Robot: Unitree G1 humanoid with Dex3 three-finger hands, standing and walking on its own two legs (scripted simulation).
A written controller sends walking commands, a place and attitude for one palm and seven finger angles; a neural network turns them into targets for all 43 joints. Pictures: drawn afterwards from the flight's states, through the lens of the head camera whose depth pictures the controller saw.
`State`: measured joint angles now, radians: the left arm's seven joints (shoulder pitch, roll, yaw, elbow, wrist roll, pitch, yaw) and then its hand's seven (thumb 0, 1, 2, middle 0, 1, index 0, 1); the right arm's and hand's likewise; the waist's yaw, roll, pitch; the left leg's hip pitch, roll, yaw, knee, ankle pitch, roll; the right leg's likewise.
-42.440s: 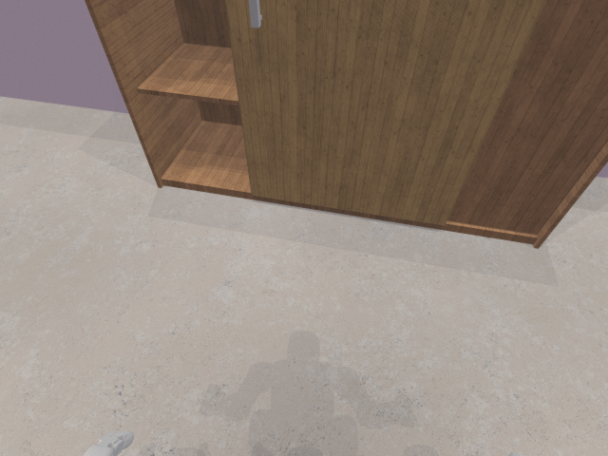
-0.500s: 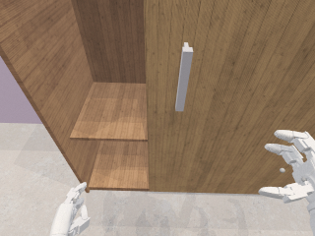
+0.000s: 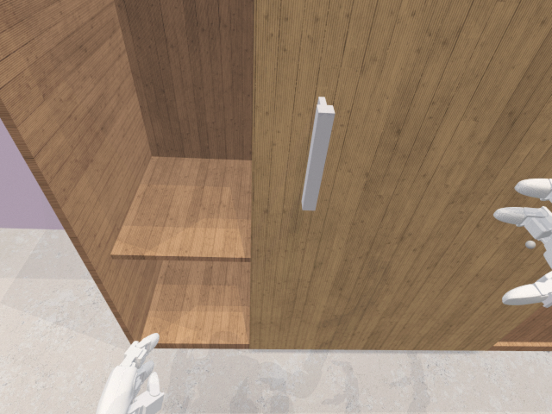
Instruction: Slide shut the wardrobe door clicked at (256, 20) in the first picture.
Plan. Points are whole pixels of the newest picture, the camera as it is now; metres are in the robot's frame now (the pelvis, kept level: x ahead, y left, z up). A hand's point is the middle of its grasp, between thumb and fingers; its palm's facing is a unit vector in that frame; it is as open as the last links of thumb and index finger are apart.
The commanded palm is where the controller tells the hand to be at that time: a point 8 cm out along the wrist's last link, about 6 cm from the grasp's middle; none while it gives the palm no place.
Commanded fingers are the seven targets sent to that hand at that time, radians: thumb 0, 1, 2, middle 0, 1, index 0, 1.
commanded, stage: raise the hand with hooked fingers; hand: right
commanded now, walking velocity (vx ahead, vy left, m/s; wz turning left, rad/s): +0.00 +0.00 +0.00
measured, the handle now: (314, 156) +0.49 -0.05 +0.14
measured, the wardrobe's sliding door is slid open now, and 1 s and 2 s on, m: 0.38 0.38 0.38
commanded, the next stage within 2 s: move the hooked fingers beside the handle in 0.42 s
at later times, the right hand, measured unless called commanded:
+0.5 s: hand (499, 250) +0.28 -0.26 +0.17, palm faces +0.06 +1.00 -0.08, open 14.0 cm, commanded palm +0.25 -0.31 +0.17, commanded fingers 0.00 0.50 -0.30 0.30 1.20 0.30 1.20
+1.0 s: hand (440, 220) +0.32 -0.20 +0.17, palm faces +0.00 +1.00 -0.04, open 14.0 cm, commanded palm +0.30 -0.24 +0.16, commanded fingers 0.00 0.50 -0.30 0.30 1.20 0.30 1.20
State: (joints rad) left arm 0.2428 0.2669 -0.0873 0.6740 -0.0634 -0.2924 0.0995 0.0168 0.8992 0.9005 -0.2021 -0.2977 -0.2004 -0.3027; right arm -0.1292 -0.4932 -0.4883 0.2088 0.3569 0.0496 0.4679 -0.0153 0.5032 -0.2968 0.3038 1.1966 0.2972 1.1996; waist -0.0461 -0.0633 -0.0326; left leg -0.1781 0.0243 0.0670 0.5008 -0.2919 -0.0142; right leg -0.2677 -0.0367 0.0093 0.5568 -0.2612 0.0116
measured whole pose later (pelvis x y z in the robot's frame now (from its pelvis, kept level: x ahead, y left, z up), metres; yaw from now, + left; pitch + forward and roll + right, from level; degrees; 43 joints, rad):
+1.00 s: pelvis +0.00 +0.00 +0.00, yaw +1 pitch -2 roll +0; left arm 0.21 0.25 -0.07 0.69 -0.06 -0.28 0.09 0.02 0.90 0.90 -0.20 -0.30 -0.20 -0.30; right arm -0.21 -0.32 -0.30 0.16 0.29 0.05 0.29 -0.02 0.51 -0.30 0.30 1.20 0.30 1.20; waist -0.03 -0.06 -0.02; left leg -0.18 0.03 0.05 0.50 -0.30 -0.01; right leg -0.24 -0.03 -0.01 0.52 -0.25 0.02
